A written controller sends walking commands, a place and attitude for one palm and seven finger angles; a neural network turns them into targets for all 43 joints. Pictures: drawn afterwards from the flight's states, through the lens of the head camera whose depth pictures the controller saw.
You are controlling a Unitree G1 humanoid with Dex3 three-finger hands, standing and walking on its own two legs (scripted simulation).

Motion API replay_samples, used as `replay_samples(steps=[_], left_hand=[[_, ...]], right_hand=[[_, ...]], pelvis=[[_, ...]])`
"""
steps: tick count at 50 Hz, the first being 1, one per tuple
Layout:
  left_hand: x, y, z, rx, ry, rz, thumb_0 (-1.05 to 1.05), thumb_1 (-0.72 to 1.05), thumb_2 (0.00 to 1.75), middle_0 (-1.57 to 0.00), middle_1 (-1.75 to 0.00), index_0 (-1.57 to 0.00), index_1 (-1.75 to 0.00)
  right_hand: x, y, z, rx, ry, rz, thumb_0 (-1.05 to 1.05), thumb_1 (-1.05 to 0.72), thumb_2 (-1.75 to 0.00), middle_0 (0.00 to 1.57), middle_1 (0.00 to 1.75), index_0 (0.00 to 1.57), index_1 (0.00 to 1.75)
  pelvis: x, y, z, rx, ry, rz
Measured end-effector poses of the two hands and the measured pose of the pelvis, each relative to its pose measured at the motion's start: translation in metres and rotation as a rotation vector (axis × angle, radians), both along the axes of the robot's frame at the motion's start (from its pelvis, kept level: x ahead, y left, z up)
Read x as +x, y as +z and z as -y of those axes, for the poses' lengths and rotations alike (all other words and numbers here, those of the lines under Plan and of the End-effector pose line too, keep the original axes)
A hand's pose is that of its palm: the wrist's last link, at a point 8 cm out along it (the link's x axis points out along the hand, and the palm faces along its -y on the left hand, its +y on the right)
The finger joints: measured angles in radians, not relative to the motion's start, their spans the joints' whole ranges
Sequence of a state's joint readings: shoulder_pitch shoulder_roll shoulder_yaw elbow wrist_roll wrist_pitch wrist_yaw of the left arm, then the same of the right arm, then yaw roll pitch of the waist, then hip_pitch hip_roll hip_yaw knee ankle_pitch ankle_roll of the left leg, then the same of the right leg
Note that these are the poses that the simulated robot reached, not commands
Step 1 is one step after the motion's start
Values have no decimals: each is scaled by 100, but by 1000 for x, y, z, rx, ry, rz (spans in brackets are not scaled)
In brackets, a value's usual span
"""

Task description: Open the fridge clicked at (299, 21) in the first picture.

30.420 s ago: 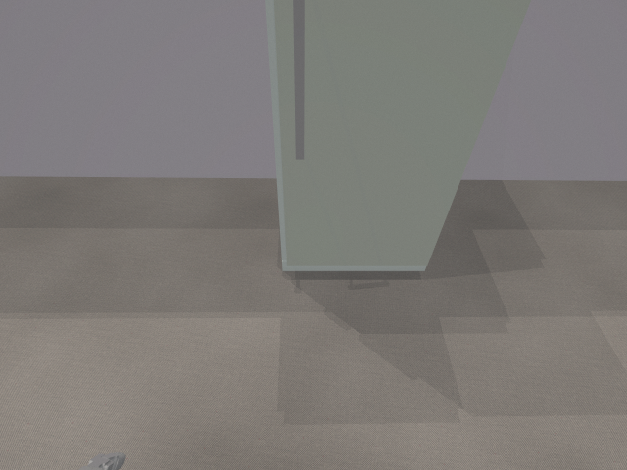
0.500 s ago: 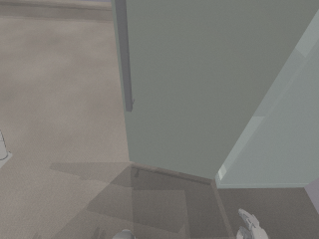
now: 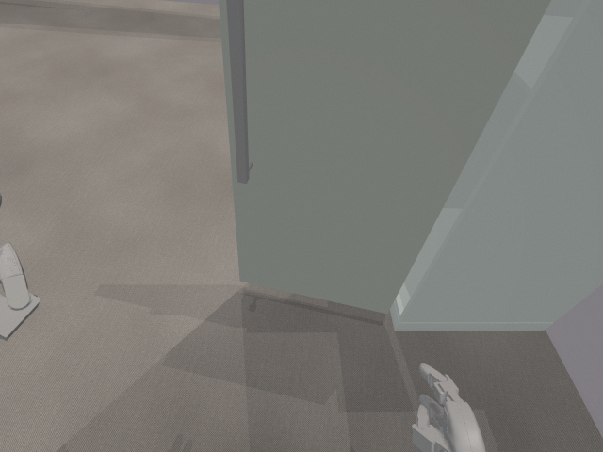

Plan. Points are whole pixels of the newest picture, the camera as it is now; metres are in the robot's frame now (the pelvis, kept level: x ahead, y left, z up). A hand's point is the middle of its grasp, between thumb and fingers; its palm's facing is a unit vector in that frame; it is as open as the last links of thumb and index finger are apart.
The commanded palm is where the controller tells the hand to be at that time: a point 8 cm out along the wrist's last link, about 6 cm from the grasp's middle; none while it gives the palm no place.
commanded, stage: stop stepping back and stand still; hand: left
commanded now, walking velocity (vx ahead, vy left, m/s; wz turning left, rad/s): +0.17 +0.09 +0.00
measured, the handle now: (242, 83) +0.75 +0.18 +0.12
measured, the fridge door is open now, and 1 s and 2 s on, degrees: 76 76 76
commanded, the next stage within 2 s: let the arm hang, fingers relaxed in 0.54 s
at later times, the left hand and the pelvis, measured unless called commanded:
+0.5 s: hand (41, 315) +0.19 +0.25 +0.18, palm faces +0.41 -0.79 -0.45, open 7.4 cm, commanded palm +0.12 +0.29 +0.19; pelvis -0.02 +0.00 +0.00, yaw -1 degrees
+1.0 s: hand out of the picture -0.01 +0.18 -0.18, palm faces -0.06 -0.99 -0.14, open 7.3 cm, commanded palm none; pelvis -0.05 +0.00 +0.00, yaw +1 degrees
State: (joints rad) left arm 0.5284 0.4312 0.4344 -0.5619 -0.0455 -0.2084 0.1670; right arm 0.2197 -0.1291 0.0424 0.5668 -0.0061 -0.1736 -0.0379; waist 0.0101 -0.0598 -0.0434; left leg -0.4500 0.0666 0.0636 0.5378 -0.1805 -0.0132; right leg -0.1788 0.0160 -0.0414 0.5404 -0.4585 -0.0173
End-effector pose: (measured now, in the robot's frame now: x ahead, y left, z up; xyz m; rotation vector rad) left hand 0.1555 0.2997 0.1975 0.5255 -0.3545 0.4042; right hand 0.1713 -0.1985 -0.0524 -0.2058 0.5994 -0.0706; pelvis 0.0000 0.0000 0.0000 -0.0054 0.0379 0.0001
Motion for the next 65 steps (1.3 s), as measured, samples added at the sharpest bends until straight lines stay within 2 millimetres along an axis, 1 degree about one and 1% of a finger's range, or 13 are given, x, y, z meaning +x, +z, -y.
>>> replay_samples(steps=[8, 14, 18, 25, 32, 35, 39, 43, 47, 51, 56, 60, 65], left_hand=[[-11, 0, 4, -18, 32, -33, 1, 88, 90, -22, -30, -21, -31], [-4, -17, -5, -64, 35, -36, 1, 89, 90, -21, -30, -21, -31], [0, -21, -2, -54, 9, -69, 1, 89, 90, -21, -30, -20, -31], [-8, -2, 10, 24, -33, -57, 1, 89, 90, -22, -30, -21, -31], [-23, -8, 1, -5, 22, -95, 1, 88, 90, -22, -30, -21, -31], [-12, -59, -9, -65, 34, -310, 0, 89, 90, -21, -30, -20, -31], [-20, -177, -3, -228, 51, -812, 0, 90, 90, -20, -30, -19, -30], [-74, -272, 31, -369, 25, -1204, 1, 90, 90, -20, -30, -19, -30], [-135, -330, 64, -513, 11, -1466, 1, 90, 90, -21, -30, -20, -30], [-180, -351, 64, -589, 68, -1618, 1, 93, 90, -21, -30, -20, -30], [-208, -346, 37, -590, 168, -1691, 1, 93, 90, -21, -30, -20, -30], [-210, -330, 7, -537, 250, -1689, 1, 92, 90, -21, -30, -20, -30], [-190, -308, -24, -459, 309, -1633, 0, 91, 90, -21, -30, -20, -30]], right_hand=[[-69, -22, 51, -56, -115, -175, 1, -90, -90, 20, 30, 20, 30], [-93, -29, 70, -114, -195, -209, 1, -90, -90, 20, 30, 20, 30], [-91, -22, 63, -103, -200, -168, 1, -90, -90, 20, 30, 19, 30], [-72, -18, 41, -35, -127, -117, 1, -90, -90, 20, 30, 20, 30], [-53, -18, 32, -10, -99, -92, 1, -90, -90, 20, 30, 20, 30], [-45, -29, 35, -5, -30, -120, 1, -90, -90, 20, 30, 20, 30], [-47, -44, 50, -30, -24, -183, 1, -90, -90, 20, 30, 20, 30], [-74, -47, 64, -77, -51, -282, 1, -90, -90, 20, 30, 20, 30], [-118, -47, 78, -145, -90, -454, 1, -90, -90, 20, 30, 20, 30], [-161, -43, 85, -192, -134, -617, 1, -90, -90, 20, 30, 20, 30], [-190, -43, 86, -200, -170, -723, 1, -90, -90, 20, 30, 20, 30], [-190, -50, 81, -172, -178, -727, 1, -90, -90, 20, 30, 20, 30], [-172, -60, 71, -120, -168, -678, 1, -90, -90, 20, 30, 20, 30]], pelvis=[[-11, 7, 6, 18, -27, 27], [-12, 0, -2, 13, -9, 50], [-16, 1, -3, 17, -23, 47], [-24, 5, 4, -3, -16, 26], [-21, 6, 1, -7, -24, 32], [-27, 2, -5, -7, -8, 29], [-39, -4, -11, 3, -4, 34], [-48, -5, -8, 7, 2, 40], [-51, -4, -5, -1, 14, 46], [-50, 1, -4, -16, 18, 44], [-48, 6, -9, -25, 20, 43], [-46, 9, -13, -22, 15, 46], [-42, 12, -17, -14, 5, 52]])
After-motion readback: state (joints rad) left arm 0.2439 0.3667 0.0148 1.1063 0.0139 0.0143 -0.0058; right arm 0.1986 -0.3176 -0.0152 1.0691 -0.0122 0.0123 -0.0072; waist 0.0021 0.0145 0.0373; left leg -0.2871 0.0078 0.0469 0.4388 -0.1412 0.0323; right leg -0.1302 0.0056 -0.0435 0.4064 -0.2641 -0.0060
